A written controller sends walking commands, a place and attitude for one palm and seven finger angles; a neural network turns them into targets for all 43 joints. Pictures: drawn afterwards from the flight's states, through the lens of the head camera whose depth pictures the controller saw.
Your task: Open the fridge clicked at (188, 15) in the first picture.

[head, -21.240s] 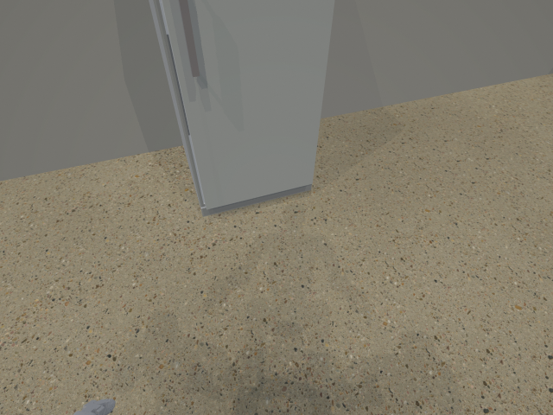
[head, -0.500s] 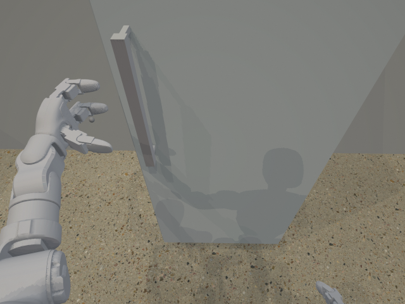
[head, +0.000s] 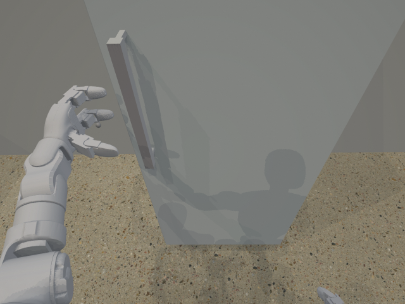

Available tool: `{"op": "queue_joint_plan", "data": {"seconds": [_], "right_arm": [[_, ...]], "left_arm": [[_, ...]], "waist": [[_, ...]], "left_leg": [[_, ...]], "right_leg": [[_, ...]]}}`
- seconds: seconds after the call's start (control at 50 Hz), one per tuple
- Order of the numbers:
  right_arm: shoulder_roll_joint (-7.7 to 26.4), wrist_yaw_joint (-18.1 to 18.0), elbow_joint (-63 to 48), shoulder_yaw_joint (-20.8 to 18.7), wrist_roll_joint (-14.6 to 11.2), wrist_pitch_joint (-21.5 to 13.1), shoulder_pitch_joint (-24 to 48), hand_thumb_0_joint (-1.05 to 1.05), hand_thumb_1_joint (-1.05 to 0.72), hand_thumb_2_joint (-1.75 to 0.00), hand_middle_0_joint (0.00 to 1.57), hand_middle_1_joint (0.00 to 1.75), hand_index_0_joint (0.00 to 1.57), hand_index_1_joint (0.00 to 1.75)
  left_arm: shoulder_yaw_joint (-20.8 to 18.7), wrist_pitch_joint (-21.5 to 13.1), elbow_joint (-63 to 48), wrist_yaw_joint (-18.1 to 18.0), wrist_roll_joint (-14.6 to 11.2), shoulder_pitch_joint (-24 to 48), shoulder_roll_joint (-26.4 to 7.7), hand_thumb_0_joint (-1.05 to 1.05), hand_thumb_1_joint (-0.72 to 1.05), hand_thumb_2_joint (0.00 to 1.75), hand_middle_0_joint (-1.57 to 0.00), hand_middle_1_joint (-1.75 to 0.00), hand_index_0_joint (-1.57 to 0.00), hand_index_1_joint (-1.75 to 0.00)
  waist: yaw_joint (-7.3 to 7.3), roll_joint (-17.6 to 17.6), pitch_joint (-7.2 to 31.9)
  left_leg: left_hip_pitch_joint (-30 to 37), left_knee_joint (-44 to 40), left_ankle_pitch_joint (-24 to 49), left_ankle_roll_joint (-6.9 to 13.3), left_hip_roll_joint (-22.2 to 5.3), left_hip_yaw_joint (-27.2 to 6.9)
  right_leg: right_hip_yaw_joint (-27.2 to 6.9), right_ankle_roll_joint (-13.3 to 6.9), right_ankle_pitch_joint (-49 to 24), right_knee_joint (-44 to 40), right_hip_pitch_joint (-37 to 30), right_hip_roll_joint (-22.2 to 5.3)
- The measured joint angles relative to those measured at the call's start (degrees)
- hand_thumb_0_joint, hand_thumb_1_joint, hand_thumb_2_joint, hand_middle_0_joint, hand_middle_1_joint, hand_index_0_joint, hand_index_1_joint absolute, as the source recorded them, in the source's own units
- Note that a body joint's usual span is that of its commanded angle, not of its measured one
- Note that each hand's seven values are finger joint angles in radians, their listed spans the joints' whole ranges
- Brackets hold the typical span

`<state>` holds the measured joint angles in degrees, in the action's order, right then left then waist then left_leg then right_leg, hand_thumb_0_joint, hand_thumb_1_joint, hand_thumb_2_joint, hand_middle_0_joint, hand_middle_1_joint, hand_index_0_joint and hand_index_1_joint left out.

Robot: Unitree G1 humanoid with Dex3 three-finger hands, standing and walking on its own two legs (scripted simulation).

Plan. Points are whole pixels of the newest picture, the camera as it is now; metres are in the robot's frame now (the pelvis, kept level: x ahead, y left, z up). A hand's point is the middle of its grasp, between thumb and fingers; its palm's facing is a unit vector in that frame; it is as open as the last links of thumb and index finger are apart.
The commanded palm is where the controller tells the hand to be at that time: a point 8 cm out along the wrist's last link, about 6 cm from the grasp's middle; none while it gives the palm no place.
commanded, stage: move the hooked fingers beside the handle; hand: left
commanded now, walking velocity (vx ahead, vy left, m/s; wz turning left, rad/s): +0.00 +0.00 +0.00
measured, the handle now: (138, 111) +0.47 +0.16 +0.14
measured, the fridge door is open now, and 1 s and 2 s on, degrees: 0 0 0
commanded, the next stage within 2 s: feel for the door with the fingertips in 0.32 s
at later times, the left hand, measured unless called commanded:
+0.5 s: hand (100, 123) +0.41 +0.22 +0.17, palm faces +0.07 -1.00 -0.02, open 14.0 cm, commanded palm +0.38 +0.26 +0.17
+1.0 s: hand (121, 117) +0.42 +0.18 +0.17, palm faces +0.06 -1.00 -0.01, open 14.0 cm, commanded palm +0.40 +0.23 +0.17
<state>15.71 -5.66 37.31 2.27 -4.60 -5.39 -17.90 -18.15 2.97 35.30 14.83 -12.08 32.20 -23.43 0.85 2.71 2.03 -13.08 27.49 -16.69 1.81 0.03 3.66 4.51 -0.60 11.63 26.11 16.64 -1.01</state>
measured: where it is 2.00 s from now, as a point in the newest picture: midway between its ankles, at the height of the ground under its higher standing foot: outside the picture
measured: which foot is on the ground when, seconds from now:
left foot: down 0.00-1.00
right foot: down 0.00-1.00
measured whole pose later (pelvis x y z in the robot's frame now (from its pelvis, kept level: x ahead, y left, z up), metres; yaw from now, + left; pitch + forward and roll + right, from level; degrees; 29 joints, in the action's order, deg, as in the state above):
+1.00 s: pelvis +0.00 -0.01 +0.00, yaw +0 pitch +2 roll +0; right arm 14.5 -5.1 37.1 2.9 -4.3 -3.8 -16.0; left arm -15.8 2.6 37.0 9.2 -10.4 36.3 -19.5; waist 1.3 2.0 1.8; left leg -12.8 27.0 -16.7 1.4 -0.4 3.9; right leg 4.2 -1.0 11.9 26.3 16.8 -0.5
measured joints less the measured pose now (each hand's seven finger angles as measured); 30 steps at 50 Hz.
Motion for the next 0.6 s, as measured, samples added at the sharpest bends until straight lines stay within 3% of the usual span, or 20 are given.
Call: {"op": "queue_joint_plan", "data": {"seconds": [0.08,0.22,0.44,0.6], "right_arm": [[-0.16,-0.22,0.18,0.31,0.03,-0.12,1.30,0.01,-0.90,-0.90,0.20,0.30,0.21,0.30],[-0.42,-0.11,-0.56,0.73,0.15,-0.13,2.78,0.01,-0.90,-0.90,0.20,0.30,0.21,0.30],[-0.13,0.03,-0.47,0.46,-0.13,0.70,0.61,0.01,-0.90,-0.90,0.20,0.30,0.21,0.30],[0.24,-0.09,0.09,-0.08,-0.18,0.55,0.14,0.01,-0.90,-0.90,0.20,0.30,0.21,0.30]], "left_arm": [[0.23,-0.54,-0.11,-0.15,-0.56,0.55,1.15,-0.01,-0.50,0.30,-0.30,-1.20,-0.30,-1.20],[0.50,-0.97,3.35,-1.49,1.07,3.57,0.45,-0.01,-0.50,0.30,-0.30,-1.20,-0.30,-1.20],[-1.21,-1.82,2.84,0.19,0.05,1.61,-0.64,-0.01,-0.50,0.30,-0.30,-1.20,-0.30,-1.20],[1.31,-0.94,-0.08,-0.51,-0.38,0.99,1.14,-0.01,-0.50,0.30,-0.30,-1.20,-0.30,-1.20]], "waist": [[-0.18,-0.38,0.07],[0.32,-0.88,-0.25],[0.35,-0.55,0.19],[-0.04,-0.31,-0.33]], "left_leg": [[-0.06,0.02,0.14,-0.08,0.02,-0.23],[-0.59,0.26,0.24,-0.33,-0.16,-0.32],[0.02,-0.19,0.03,-0.52,-0.51,0.07],[-0.08,0.13,-0.03,-0.45,-0.39,-0.39]], "right_leg": [[0.22,-0.08,0.02,0.13,0.03,-0.04],[0.32,-0.37,-0.01,0.43,0.59,0.12],[-0.09,-0.52,0.17,0.21,0.28,0.53],[0.35,-0.48,0.17,0.12,-0.01,0.39]]}}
